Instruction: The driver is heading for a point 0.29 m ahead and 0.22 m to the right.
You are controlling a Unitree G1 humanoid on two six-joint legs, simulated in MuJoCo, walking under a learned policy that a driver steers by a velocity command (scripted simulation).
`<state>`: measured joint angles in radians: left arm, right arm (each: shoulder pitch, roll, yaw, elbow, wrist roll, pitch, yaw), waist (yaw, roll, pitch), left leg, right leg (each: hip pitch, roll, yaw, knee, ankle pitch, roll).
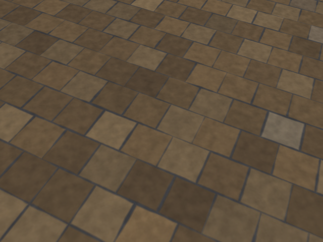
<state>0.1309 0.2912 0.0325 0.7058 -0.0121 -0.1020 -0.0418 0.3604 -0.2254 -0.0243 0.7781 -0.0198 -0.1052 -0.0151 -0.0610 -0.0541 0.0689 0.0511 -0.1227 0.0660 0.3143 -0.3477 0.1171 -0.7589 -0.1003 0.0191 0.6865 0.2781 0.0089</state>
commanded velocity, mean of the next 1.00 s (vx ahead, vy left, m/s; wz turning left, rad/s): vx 0.11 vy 0.00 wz -0.29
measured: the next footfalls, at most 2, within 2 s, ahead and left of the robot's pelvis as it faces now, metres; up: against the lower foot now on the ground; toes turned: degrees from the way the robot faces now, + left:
right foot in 0.10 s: +0.33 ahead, -0.10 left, +0.00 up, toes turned -12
left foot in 0.60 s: +0.40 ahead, +0.13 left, +0.00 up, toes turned -22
